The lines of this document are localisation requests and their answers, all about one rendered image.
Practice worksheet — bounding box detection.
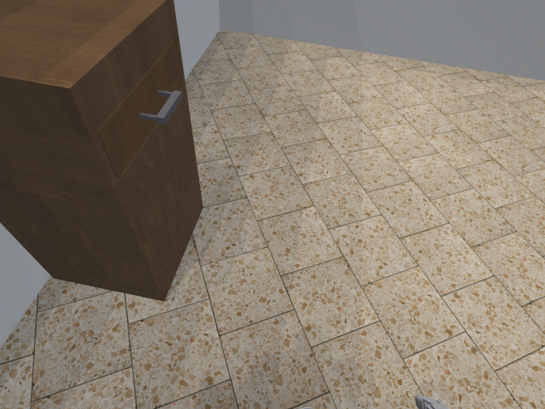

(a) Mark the handle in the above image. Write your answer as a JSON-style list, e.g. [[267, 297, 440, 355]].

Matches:
[[140, 90, 182, 125]]

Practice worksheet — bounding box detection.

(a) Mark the cabinet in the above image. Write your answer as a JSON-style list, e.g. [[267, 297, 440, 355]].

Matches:
[[0, 0, 203, 302]]

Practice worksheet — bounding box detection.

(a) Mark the drawer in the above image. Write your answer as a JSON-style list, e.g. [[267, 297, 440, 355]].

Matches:
[[97, 41, 182, 179]]

